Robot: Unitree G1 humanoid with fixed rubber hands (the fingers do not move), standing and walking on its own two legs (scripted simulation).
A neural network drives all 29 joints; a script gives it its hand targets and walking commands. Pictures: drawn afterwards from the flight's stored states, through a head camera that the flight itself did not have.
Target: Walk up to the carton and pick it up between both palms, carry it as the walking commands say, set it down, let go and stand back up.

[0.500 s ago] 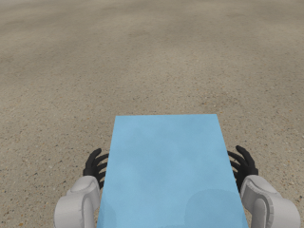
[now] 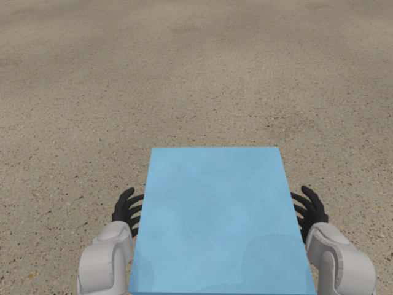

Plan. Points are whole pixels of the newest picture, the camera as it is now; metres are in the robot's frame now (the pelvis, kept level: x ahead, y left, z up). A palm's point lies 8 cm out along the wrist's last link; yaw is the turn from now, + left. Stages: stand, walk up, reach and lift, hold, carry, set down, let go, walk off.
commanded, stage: carry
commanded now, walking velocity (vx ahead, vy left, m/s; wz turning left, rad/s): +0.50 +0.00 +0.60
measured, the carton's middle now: (214, 229) +0.26 +0.00 +0.00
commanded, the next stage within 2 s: none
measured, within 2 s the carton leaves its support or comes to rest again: neither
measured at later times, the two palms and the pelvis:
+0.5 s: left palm (110, 173) +0.34 +0.22 +0.09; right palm (264, 147) +0.42 -0.12 +0.09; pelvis +0.17 +0.01 +0.01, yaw +13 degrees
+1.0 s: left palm (111, 120) +0.53 +0.28 +0.08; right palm (231, 97) +0.63 -0.06 +0.08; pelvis +0.37 +0.05 +0.00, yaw +17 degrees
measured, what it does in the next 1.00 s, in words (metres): walks ahead, turning left: right foot, then left foot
